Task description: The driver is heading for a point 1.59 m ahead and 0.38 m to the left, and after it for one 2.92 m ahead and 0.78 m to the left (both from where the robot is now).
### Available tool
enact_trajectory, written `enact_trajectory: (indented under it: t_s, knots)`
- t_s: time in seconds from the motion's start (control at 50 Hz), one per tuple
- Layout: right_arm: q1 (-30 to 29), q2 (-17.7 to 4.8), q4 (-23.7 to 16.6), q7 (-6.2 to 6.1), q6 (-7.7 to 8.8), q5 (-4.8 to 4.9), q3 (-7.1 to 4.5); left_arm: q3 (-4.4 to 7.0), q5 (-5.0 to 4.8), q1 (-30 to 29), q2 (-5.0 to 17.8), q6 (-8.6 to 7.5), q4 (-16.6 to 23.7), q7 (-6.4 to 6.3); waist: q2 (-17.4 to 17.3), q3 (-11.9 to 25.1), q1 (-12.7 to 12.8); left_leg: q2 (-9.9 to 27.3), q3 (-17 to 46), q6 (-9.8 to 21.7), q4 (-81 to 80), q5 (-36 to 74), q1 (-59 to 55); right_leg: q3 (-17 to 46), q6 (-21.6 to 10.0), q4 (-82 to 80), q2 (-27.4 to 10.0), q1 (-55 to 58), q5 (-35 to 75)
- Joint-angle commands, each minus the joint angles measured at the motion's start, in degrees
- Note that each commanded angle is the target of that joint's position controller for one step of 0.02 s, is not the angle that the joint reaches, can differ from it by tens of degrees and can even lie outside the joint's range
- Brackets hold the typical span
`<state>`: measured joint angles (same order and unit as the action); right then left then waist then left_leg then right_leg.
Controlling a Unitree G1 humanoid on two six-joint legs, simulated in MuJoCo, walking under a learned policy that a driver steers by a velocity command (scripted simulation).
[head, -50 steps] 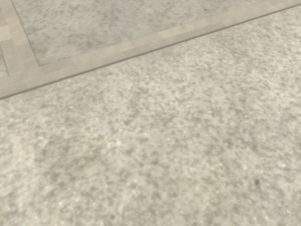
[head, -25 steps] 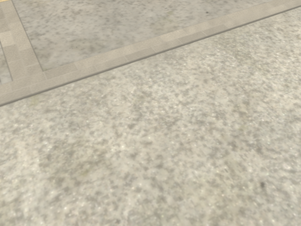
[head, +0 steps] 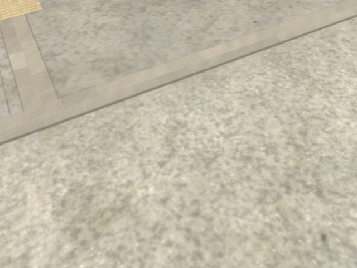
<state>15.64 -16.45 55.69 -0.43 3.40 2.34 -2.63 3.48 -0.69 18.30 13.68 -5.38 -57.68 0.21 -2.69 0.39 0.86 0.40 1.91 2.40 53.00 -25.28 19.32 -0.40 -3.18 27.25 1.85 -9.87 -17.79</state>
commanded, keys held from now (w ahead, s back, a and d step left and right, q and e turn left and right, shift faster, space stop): w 0.90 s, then w+q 0.10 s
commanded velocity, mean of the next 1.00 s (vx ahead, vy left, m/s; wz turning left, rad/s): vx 0.47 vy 0.00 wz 0.01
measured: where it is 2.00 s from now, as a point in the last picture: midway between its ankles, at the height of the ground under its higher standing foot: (172, 151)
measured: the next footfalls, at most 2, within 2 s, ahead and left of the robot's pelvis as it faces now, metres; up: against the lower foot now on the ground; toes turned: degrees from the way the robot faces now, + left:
left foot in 0.36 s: +0.37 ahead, +0.14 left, +0.00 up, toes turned +2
right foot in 0.90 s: +0.67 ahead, -0.10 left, +0.00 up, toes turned -2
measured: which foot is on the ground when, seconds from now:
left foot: up 0.00-0.34, down 0.36-0.92, up 0.94-1.00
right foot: down 0.00-0.38, up 0.40-0.88, down 0.90-1.00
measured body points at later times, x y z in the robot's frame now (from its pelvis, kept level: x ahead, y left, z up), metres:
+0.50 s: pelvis +0.26 +0.06 +0.00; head +0.29 +0.06 +0.44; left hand +0.28 +0.33 -0.15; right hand +0.39 -0.21 -0.12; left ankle +0.33 +0.14 -0.74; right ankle +0.15 -0.09 -0.64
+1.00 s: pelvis +0.55 +0.00 -0.01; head +0.58 -0.01 +0.44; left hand +0.72 +0.25 -0.11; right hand +0.55 -0.27 -0.15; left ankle +0.40 +0.14 -0.65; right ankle +0.63 -0.09 -0.74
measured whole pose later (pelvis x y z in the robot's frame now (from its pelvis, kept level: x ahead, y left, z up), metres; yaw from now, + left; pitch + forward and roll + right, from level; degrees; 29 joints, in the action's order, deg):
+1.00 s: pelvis +0.55 +0.00 -0.01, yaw +1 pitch +1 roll +1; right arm 20.2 -16.0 56.1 0.2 4.5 2.0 -2.3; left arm 2.5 -0.2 5.0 14.2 -5.9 -48.3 1.5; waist -1.4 -2.2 -1.7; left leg 0.0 2.6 2.4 63.2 -25.2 16.4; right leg -3.8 -2.9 30.0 0.0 -23.0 -8.7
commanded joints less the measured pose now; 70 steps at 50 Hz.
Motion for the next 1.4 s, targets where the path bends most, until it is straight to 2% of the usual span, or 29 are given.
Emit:
enact_trajectory:
  t_s: [0.02, 0.08, 0.16, 0.26, 0.32, 0.36, 0.38, 0.4, 0.42, 0.44, 0.46, 0.5, 0.56, 0.64, 0.7, 0.78, 0.86, 0.9, 0.92, 0.94, 0.96, 0.98, 1.0, 1.02, 1.08, 1.12, 1.26, 1.34, 1.4]
  knots:
    - [-7.85, -5.30, -6.36, 0.71, 3.04, -0.19, -1.00, 0.53, 0.17, 3.23, 7.14, -1.21, 1.86, 0.45, 7.62, -6.74, 1.71, 5.28, 2.25, 1.63, 10.06, 6.63, 31.32, 26.94, -9.23, -19.31, -18.42, 16.57, -8.02]
    - [-9.80, -3.44, -6.79, 1.73, 2.96, -1.39, -0.93, -0.41, 0.51, 5.88, 5.34, -0.23, 1.22, 0.00, 8.01, -5.42, 1.86, 6.02, -0.67, -0.50, 3.66, 14.56, 27.32, 15.78, -7.32, -20.06, -14.35, 14.67, 11.00]
    - [-18.78, -0.33, -10.46, 2.09, 2.53, -1.38, 0.52, -0.26, 0.66, 7.69, 7.88, 0.49, 1.05, -1.24, 7.08, -7.20, 3.66, 3.71, -4.03, -2.92, -12.25, 23.14, 20.79, 8.48, -7.22, -21.73, -11.80, 7.67, 17.72]
    - [-23.67, -2.25, -13.33, 2.87, 2.41, -0.61, 0.59, 0.23, -0.48, 9.89, 8.90, 0.42, -0.30, -1.43, 8.19, -9.04, 2.98, 2.22, -3.29, -0.83, -21.99, 27.39, 15.00, 6.72, -6.50, -22.03, -14.93, 9.60, 20.43]
    - [-17.96, -5.59, -12.63, 3.07, 2.62, -0.81, -0.88, 0.97, -0.07, 7.76, 10.43, 1.25, 0.30, -1.43, 9.40, -3.39, -1.68, -0.28, -4.40, 2.10, -22.63, 23.25, 6.20, 4.96, -4.48, -12.93, -16.13, 15.14, 42.43]
    - [-0.21, -9.57, -7.64, 2.18, 2.05, -0.64, -3.25, 0.56, 0.83, 6.74, 9.52, 2.18, 1.29, -1.42, 8.87, 7.79, -10.07, -0.09, -3.56, 5.41, -21.55, 21.90, -18.12, 2.00, -1.71, 8.82, -12.08, 7.27, 49.10]
    - [8.04, -14.82, -6.04, 1.76, 1.79, -2.21, -4.47, -1.19, 1.44, 12.74, 3.39, 1.60, 2.58, -0.80, -3.20, 17.72, -8.65, 14.96, 18.61, 12.84, -22.20, 13.97, -41.37, 0.07, 1.27, 31.32, -5.09, -13.64, 25.88]
    - [9.79, -12.61, -4.91, 2.19, 1.52, -1.83, -3.74, -2.28, 0.38, 14.58, 0.18, 0.16, 1.32, -0.38, -13.10, 24.61, -7.74, 22.72, 42.40, 17.95, -35.05, 1.68, -46.40, 5.26, 2.51, 46.17, 2.19, -24.03, -12.79]
    - [4.75, -8.89, -5.32, 2.39, 1.84, -1.37, -2.50, -0.62, -1.31, 8.99, 6.43, -1.16, 2.89, -0.09, -8.45, 14.59, -7.54, 20.36, 38.66, 14.77, -38.13, -2.82, -38.44, 8.55, 1.01, 51.63, -1.56, -30.21, -11.75]
    - [-0.42, -6.83, -6.52, 2.28, 2.10, -1.62, -1.93, -0.17, -2.31, 3.32, 8.44, -1.86, 4.70, -0.15, -4.57, 6.96, -6.13, 18.60, 29.75, 12.78, -39.18, 0.40, -28.85, 6.58, -0.07, 51.06, -4.58, -31.36, -6.98]
    - [-4.54, -5.60, -7.00, 2.51, 2.54, -2.19, -1.49, -0.05, -1.83, 0.78, 8.08, -1.95, 5.24, -0.57, 0.18, 2.27, -3.98, 16.47, 22.72, 11.82, -41.03, 7.70, -19.20, 5.37, -0.13, 47.28, -7.32, -28.92, -2.11]
    - [-7.51, -3.40, -6.95, 2.88, 3.16, -3.12, -0.88, 0.37, -0.51, 2.43, 6.23, -0.59, 4.76, -1.10, -1.25, 0.52, -0.19, 12.74, 14.62, 10.61, -43.88, 14.74, -9.58, 5.71, 0.00, 41.99, -10.25, -21.93, 1.96]
    - [-5.41, -4.37, -5.39, 2.61, 3.51, -2.59, -1.03, 0.31, -0.12, 1.02, 4.53, 0.94, 5.75, -1.32, -1.06, -1.90, 0.95, 11.87, 9.76, 11.94, -47.38, 17.80, -5.20, 4.58, 1.31, 35.99, -11.31, -22.74, 4.40]
    - [-1.12, -6.65, -3.98, 0.98, 3.03, -2.40, -1.53, 0.38, 0.69, -8.54, 4.97, 0.59, 9.23, -1.02, 0.60, -3.98, -1.17, 10.74, 5.58, 11.11, -48.58, 21.99, -7.91, 3.66, 3.20, 20.97, -11.14, -28.54, 17.65]
    - [2.44, -7.49, -2.88, 0.41, 2.65, -1.80, -1.60, -0.35, 0.32, -15.44, 3.76, -0.05, 11.08, -0.25, 0.74, -4.52, -3.59, 9.21, 1.95, 9.43, -48.42, 23.41, -8.86, 1.07, 3.36, 10.14, -8.63, -25.15, 25.20]
    - [7.39, -7.83, -0.67, 0.30, 1.56, -1.30, -1.76, -0.83, -0.30, -21.97, 4.22, -0.41, 13.69, 1.05, 0.76, -5.71, -5.56, 12.01, 2.19, 9.14, -45.42, 24.58, -17.33, 1.14, 2.57, 3.76, -7.23, -26.75, 23.57]
    - [6.85, -9.26, -0.47, 0.03, 0.14, -1.28, -2.42, 0.05, -0.46, -19.59, 7.28, -0.93, 14.46, 2.05, -1.48, -2.80, -2.20, 14.57, 2.82, 7.25, -37.41, 39.10, -24.47, -0.09, -0.41, 0.61, -4.76, -20.79, 14.19]
    - [5.72, -7.39, -1.53, -0.05, -0.37, -1.87, -1.56, 2.57, -0.13, -2.98, 12.25, -0.99, 9.71, 1.48, -0.89, 8.15, 5.58, 9.54, -1.33, 4.40, -17.49, 48.48, -17.68, -0.42, -4.18, 1.03, -4.25, 3.49, 15.30]
    - [10.65, -2.02, -3.26, 0.43, 0.45, -2.58, 0.30, 4.06, 1.23, 5.90, 18.29, -0.81, 8.29, 0.99, 9.21, 18.24, 5.62, 2.69, -4.17, 0.66, 4.99, 28.63, 3.89, 20.97, -11.85, 1.89, -19.52, 28.17, 12.74]
    - [12.72, 0.56, -2.05, 0.69, 1.73, -1.64, 1.20, 3.50, 0.49, 7.91, 15.97, -0.33, 7.38, 1.07, 17.56, 24.20, 5.57, -4.10, 1.21, -0.74, 18.50, -6.92, 17.11, 41.37, -16.87, -7.29, -26.76, 35.99, 3.97]
    - [7.51, -6.57, -3.04, 0.80, 2.73, 0.17, -0.69, 2.07, 0.23, 4.54, 11.71, -0.38, 7.95, 0.96, 12.43, 16.07, 6.33, -0.64, 6.26, 0.52, 23.41, -6.26, 22.83, 35.58, -13.42, -9.24, -24.64, 29.83, 0.42]
    - [2.98, -7.69, -4.48, 0.71, 3.16, 1.07, -1.10, 1.45, 0.49, -0.16, 9.69, -0.45, 9.02, 0.66, 10.22, 9.21, 4.97, 2.54, 4.75, 1.20, 22.43, -1.07, 23.88, 26.35, -10.82, -10.49, -22.67, 21.49, 3.13]
    - [1.04, -6.90, -4.63, 0.33, 2.94, 0.60, -1.20, 0.87, 0.76, -4.15, 7.86, -0.74, 9.32, 0.75, 6.77, 4.56, 3.14, 4.88, 3.89, 0.92, 18.52, 3.65, 21.72, 19.93, -9.33, -13.05, -20.29, 13.22, 6.90]
    - [1.17, -6.35, -4.35, -0.02, 2.12, -0.10, -1.73, 0.40, 1.03, -6.70, 6.07, -1.21, 9.45, 0.86, 7.28, 1.99, 1.21, 6.69, 4.19, 0.70, 15.02, 6.89, 18.86, 14.94, -7.92, -15.26, -18.10, 7.90, 9.28]
    - [3.79, -2.28, -3.85, 0.05, -0.24, -0.29, -1.52, 0.60, 1.61, -7.84, 6.10, -1.95, 8.25, 1.00, 7.48, -0.52, -1.58, 7.70, 4.25, -0.23, 12.53, 11.17, 14.64, 6.76, -7.76, -19.56, -16.41, 0.61, 15.07]
    - [1.54, -2.24, -5.20, -0.05, -0.88, -0.53, -1.76, 1.03, 1.89, -7.13, 7.27, -2.14, 7.45, 0.48, 6.29, -2.03, -1.77, 7.69, 5.08, -0.88, 9.26, 15.67, 18.04, 2.75, -7.99, -20.72, -16.30, 0.60, 18.72]
    - [-11.19, -0.35, -10.53, 2.06, -0.18, -1.42, -0.91, 1.64, 1.16, -3.21, 9.81, -1.12, 5.97, -1.37, 4.20, -5.44, 2.08, 6.25, -0.94, -0.81, -12.07, 30.65, 19.12, -7.89, -6.01, -21.78, -15.49, 5.57, 22.42]
    - [-16.03, -0.64, -14.46, 3.59, -0.26, -1.16, -0.80, 2.25, 0.20, 0.06, 10.94, 0.90, 4.76, -1.58, 4.30, -6.35, 2.94, 4.99, -3.60, 1.27, -16.42, 24.17, 22.72, -9.87, -5.22, -16.55, -18.63, 15.94, 30.85]
    - [-11.61, -3.52, -15.39, 4.27, -0.64, -0.94, -2.28, 2.98, -0.12, -2.08, 13.26, 2.31, 5.96, -2.18, 7.51, -1.50, -1.31, -0.22, -8.50, 4.38, -16.31, 15.72, 12.63, -12.18, -3.26, -4.99, -18.77, 18.13, 56.96]
Velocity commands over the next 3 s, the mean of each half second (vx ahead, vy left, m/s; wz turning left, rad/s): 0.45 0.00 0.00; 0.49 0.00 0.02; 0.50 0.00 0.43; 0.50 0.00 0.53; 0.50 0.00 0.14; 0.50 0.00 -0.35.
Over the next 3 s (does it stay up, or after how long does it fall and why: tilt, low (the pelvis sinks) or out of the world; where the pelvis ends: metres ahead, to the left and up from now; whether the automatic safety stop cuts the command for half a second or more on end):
stays up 1.57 0.43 -0.02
